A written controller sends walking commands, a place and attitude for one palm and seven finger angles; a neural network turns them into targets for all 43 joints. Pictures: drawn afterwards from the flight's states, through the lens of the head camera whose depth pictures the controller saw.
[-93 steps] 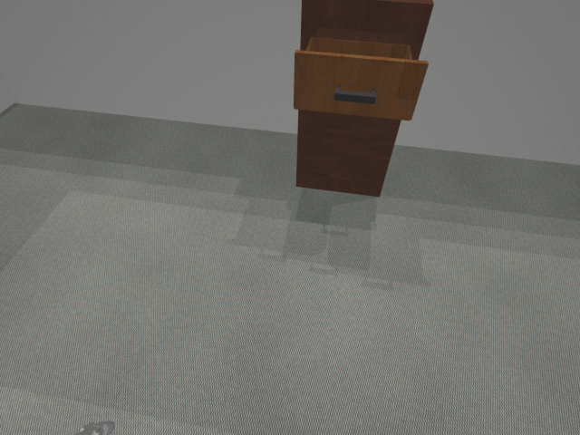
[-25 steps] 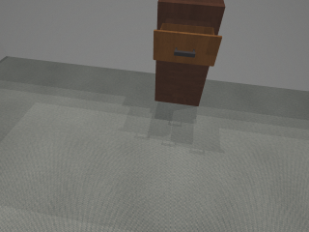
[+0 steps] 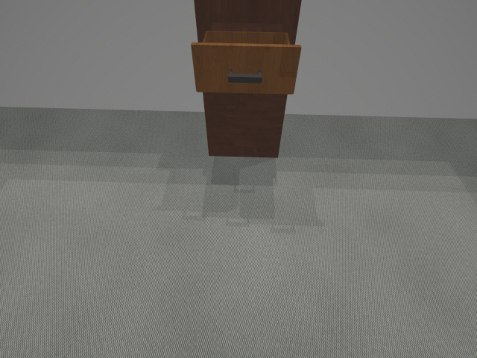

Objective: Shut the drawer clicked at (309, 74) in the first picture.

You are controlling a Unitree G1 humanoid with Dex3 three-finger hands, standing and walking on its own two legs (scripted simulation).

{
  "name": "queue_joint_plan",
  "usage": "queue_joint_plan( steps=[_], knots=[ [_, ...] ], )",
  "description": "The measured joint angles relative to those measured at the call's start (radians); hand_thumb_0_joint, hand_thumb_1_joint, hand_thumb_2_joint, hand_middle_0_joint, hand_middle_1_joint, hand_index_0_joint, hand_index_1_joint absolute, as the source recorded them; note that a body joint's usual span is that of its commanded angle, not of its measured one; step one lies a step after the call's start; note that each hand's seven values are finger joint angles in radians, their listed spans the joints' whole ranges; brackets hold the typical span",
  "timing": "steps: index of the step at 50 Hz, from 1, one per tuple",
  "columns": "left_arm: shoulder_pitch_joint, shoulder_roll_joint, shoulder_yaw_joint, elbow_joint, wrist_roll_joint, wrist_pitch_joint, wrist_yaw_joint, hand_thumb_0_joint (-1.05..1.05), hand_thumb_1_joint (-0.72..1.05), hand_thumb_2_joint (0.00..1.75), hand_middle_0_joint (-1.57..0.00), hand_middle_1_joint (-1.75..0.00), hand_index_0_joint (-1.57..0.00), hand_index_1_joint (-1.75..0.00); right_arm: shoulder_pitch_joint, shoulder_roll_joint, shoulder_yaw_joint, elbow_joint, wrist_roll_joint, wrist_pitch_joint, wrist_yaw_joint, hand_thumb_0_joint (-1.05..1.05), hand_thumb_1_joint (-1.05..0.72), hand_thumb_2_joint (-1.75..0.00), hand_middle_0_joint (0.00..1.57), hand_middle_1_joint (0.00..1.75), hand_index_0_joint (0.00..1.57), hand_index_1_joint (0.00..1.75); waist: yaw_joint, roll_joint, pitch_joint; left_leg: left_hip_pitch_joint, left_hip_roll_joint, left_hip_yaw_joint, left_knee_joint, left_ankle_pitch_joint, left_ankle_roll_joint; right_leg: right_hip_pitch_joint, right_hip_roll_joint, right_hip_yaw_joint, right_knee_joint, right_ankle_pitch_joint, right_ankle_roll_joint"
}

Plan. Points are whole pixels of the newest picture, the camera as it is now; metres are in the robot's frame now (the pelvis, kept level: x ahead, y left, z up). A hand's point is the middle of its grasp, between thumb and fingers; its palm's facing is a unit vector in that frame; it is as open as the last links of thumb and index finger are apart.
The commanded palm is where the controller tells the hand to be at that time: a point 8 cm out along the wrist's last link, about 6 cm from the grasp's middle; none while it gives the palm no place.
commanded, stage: walk to a spot facing it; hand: left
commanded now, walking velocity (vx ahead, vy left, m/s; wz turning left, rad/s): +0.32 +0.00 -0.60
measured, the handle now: (245, 75) +1.02 +0.06 -0.04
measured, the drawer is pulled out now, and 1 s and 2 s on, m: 0.30 0.30 0.30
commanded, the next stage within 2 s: turn to face it in 1.08 s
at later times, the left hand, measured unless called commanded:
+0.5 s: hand out of the picture +0.15 +0.19 -0.16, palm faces -0.08 -0.97 -0.21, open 7.4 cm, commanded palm none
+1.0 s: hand (238, 184) +0.59 +0.05 -0.15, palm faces -0.56 -0.80 -0.22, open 7.4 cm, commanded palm none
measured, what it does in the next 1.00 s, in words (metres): walks ahead, turning right: left foot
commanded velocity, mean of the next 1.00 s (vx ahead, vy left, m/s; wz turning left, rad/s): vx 0.25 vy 0.00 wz -0.55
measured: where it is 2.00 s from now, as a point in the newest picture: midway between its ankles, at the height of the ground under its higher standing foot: (269, 324)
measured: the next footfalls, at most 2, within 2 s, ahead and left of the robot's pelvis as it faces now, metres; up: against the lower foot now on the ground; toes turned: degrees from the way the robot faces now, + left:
left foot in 0.54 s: +0.38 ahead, +0.10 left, +0.00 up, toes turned -10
right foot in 1.04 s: +0.44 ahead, -0.21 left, +0.00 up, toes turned -39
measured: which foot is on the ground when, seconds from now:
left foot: down 0.00-0.06, up 0.08-0.52, down 0.54-1.00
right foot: down 0.00-0.54, up 0.56-1.00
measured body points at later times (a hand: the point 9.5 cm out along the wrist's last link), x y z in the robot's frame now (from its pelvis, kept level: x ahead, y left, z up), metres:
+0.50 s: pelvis +0.18 +0.00 +0.00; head +0.21 +0.00 +0.45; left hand +0.15 +0.24 -0.15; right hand +0.30 -0.25 -0.12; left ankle +0.33 +0.11 -0.70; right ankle +0.03 -0.09 -0.73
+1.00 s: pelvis +0.36 -0.04 +0.00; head +0.39 -0.06 +0.45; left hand +0.62 +0.09 -0.13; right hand +0.16 -0.20 -0.14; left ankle +0.34 +0.10 -0.73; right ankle +0.41 -0.19 -0.71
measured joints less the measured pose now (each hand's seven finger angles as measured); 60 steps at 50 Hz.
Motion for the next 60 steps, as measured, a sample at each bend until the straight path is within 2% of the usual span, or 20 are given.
queue_joint_plan(
  steps=[2,4,6,8,14,19,23,26,28,31,34,39,43,48,51,52,54,56,58,60],
  knots=[
    [0.001,-0.02,0.005,-0.015,0.001,-0.012,-0.008,0.0,0.9,0.9,-0.2,-0.3,-0.2,-0.3,0.024,0.001,-0.004,0.004,-0.002,-0.001,-0.001,0.01,-0.9,-0.9,0.21,0.3,0.2,0.3,-0.004,0.021,0.019,0.007,0.029,0.011,0.042,-0.037,-0.016,0.005,-0.007,-0.048,-0.064,0.047,-0.003],
    [-0.002,-0.028,0.008,-0.034,0.001,-0.045,-0.005,0.0,0.9,0.9,-0.2,-0.3,-0.2,-0.3,0.044,0.004,-0.007,0.019,0.004,0.013,0.002,0.01,-0.9,-0.9,0.21,0.3,0.2,0.3,-0.005,0.035,0.031,-0.074,0.057,-0.006,0.252,-0.101,0.0,0.012,0.006,-0.076,-0.069,0.133,-0.038],
    [0.003,-0.039,0.009,-0.045,-0.005,-0.069,0.012,0.0,0.9,0.9,-0.2,-0.3,-0.2,-0.3,0.04,0.008,-0.009,0.04,0.005,0.031,0.005,0.01,-0.91,-0.9,0.21,0.3,0.2,0.3,0.008,0.038,0.036,-0.184,0.047,-0.054,0.489,-0.097,0.011,0.04,0.024,-0.077,-0.08,0.106,-0.062],
    [0.021,-0.052,0.006,-0.047,-0.005,-0.078,0.024,0.0,0.9,0.9,-0.2,-0.3,-0.2,-0.3,0.018,0.011,-0.015,0.04,0.001,0.036,0.007,0.01,-0.91,-0.9,0.2,0.3,0.2,0.3,0.016,0.036,0.034,-0.279,0.04,-0.067,0.608,-0.036,0.01,0.084,0.039,-0.061,-0.143,0.11,-0.068],
    [0.084,-0.084,-0.002,-0.015,0.001,-0.087,0.033,0.0,0.9,0.9,-0.2,-0.3,-0.2,-0.3,-0.085,0.025,-0.034,-0.05,-0.002,0.023,0.019,0.02,-0.91,-0.9,0.2,0.3,0.2,0.3,0.004,0.024,0.015,-0.481,0.053,-0.072,0.579,0.138,-0.02,0.197,0.057,0.018,-0.337,0.175,-0.066],
    [0.109,-0.089,-0.002,-0.001,0.003,-0.094,0.039,0.0,0.9,0.9,-0.2,-0.3,-0.2,-0.3,-0.16,0.04,-0.035,-0.109,0.001,0.017,0.029,0.01,-0.91,-0.9,0.2,0.3,0.2,0.3,0.021,0.025,0.014,-0.54,0.058,-0.091,0.464,0.213,-0.025,0.275,0.061,0.08,-0.407,0.165,-0.052],
    [0.115,-0.075,0.004,-0.004,0.007,-0.092,0.048,0.0,0.9,0.9,-0.2,-0.3,-0.2,-0.3,-0.207,0.049,-0.027,-0.135,0.005,0.015,0.034,0.01,-0.91,-0.9,0.2,0.3,0.19,0.3,0.048,0.017,0.024,-0.492,0.035,-0.078,0.297,0.206,-0.009,0.337,0.05,0.12,-0.418,0.117,-0.033],
    [0.128,-0.056,0.014,-0.005,0.006,-0.086,0.05,0.0,0.9,0.9,-0.2,-0.3,-0.2,-0.3,-0.226,0.058,-0.015,-0.156,0.006,-0.004,0.03,0.01,-0.91,-0.9,0.2,0.3,0.2,0.3,0.06,-0.004,0.026,-0.383,-0.005,-0.058,0.128,0.189,0.018,0.354,0.034,0.156,-0.348,0.039,-0.015],
    [0.142,-0.05,0.027,-0.002,-0.004,-0.077,0.044,0.0,0.9,0.9,-0.2,-0.3,-0.2,-0.3,-0.225,0.057,-0.004,-0.175,-0.001,-0.033,0.021,0.01,-0.91,-0.9,0.2,0.3,0.2,0.3,0.054,0.006,0.018,-0.317,0.003,-0.051,0.076,0.232,0.047,0.268,0.052,0.149,-0.096,-0.037,-0.017],
    [0.083,-0.011,0.048,0.005,-0.004,-0.049,0.034,0.0,0.9,0.9,-0.2,-0.3,-0.2,-0.3,-0.194,0.076,0.007,-0.173,-0.001,-0.046,0.008,0.01,-0.91,-0.9,0.2,0.3,0.2,0.3,0.041,-0.036,0.037,-0.281,0.001,0.001,0.145,0.14,0.061,0.063,0.033,0.093,0.38,-0.01,-0.025],
    [0.012,0.012,0.064,-0.025,0.006,-0.032,0.016,0.0,0.91,0.9,-0.2,-0.3,-0.2,-0.3,-0.124,0.083,0.002,-0.136,-0.001,-0.043,-0.005,0.01,-0.91,-0.9,0.2,0.3,0.2,0.3,0.034,-0.044,0.033,-0.199,-0.001,0.037,0.069,0.129,0.056,-0.104,-0.015,0.017,0.534,0.108,-0.016],
    [-0.076,0.012,0.071,-0.097,0.014,-0.016,-0.001,0.0,0.91,0.9,-0.19,-0.3,-0.19,-0.3,-0.006,0.063,-0.016,-0.063,0.002,-0.041,-0.017,0.01,-0.92,-0.9,0.2,0.3,0.2,0.3,0.015,-0.032,0.016,-0.078,-0.003,0.106,-0.065,0.132,0.064,-0.273,-0.085,-0.031,0.438,0.217,0.021],
    [-0.145,0.004,0.064,-0.122,0.016,-0.004,-0.01,0.0,0.91,0.9,-0.19,-0.3,-0.19,-0.3,0.068,0.036,-0.024,-0.03,0.002,-0.037,-0.013,0.01,-0.92,-0.9,0.2,0.3,0.2,0.3,-0.02,-0.018,0.031,0.003,0.001,0.156,-0.118,0.11,0.052,-0.307,-0.117,-0.048,0.252,0.28,0.039],
    [-0.233,-0.006,0.048,-0.137,0.011,0.003,-0.012,0.0,0.91,0.9,-0.19,-0.3,-0.19,-0.3,0.126,0.021,-0.028,-0.011,-0.003,-0.018,-0.011,0.01,-0.92,-0.9,0.2,0.3,0.2,0.3,-0.072,-0.002,0.071,0.068,0.031,0.215,-0.084,0.032,0.016,-0.25,-0.099,-0.079,0.019,0.275,0.026],
    [-0.269,-0.009,0.035,-0.154,0.009,-0.01,-0.012,0.0,0.91,0.9,-0.19,-0.3,-0.19,-0.3,0.156,0.02,-0.028,-0.007,-0.002,-0.002,-0.009,0.01,-0.91,-0.9,0.2,0.3,0.2,0.3,-0.092,0.011,0.087,0.071,0.078,0.238,0.026,-0.053,-0.015,-0.161,-0.061,-0.111,-0.099,0.268,-0.001],
    [-0.275,-0.002,0.028,-0.162,0.01,-0.025,-0.013,0.0,0.91,0.9,-0.19,-0.3,-0.19,-0.3,0.173,0.025,-0.026,-0.009,0.002,0.004,-0.004,0.01,-0.91,-0.9,0.2,0.3,0.2,0.3,-0.097,0.002,0.084,0.035,0.098,0.232,0.133,-0.082,-0.018,-0.121,-0.059,-0.113,-0.143,0.324,-0.024],
    [-0.295,-0.007,0.022,-0.172,-0.003,-0.05,0.001,0.0,0.91,0.9,-0.19,-0.3,-0.2,-0.3,0.152,0.026,-0.022,-0.011,0.01,0.028,-0.004,0.01,-0.91,-0.9,0.2,0.3,0.2,0.3,-0.096,0.011,0.103,-0.104,0.11,0.117,0.469,-0.163,-0.023,-0.139,-0.039,-0.11,-0.073,0.287,-0.058],
    [-0.294,-0.016,0.015,-0.177,-0.013,-0.048,0.015,0.0,0.91,0.9,-0.2,-0.3,-0.2,-0.3,0.107,0.024,-0.021,-0.021,0.011,0.047,-0.011,0.01,-0.91,-0.9,0.2,0.3,0.2,0.3,-0.095,0.02,0.116,-0.219,0.092,0.021,0.681,-0.158,-0.025,-0.118,-0.015,-0.1,-0.067,0.245,-0.068],
    [-0.281,-0.025,0.01,-0.172,-0.014,-0.036,0.03,0.0,0.91,0.9,-0.2,-0.3,-0.2,-0.3,0.056,0.023,-0.02,-0.044,0.006,0.059,-0.014,0.01,-0.91,-0.9,0.2,0.3,0.2,0.3,-0.093,0.026,0.111,-0.301,0.086,-0.025,0.732,-0.109,-0.032,-0.089,0.007,-0.085,-0.11,0.255,-0.061],
    [-0.266,-0.032,0.009,-0.16,-0.01,-0.023,0.038,0.0,0.9,0.9,-0.2,-0.3,-0.2,-0.3,0.008,0.025,-0.018,-0.076,0.001,0.063,-0.016,0.01,-0.91,-0.9,0.2,0.3,0.2,0.3,-0.092,0.028,0.095,-0.359,0.085,-0.049,0.694,-0.067,-0.038,-0.069,0.022,-0.068,-0.154,0.275,-0.062]
  ],
)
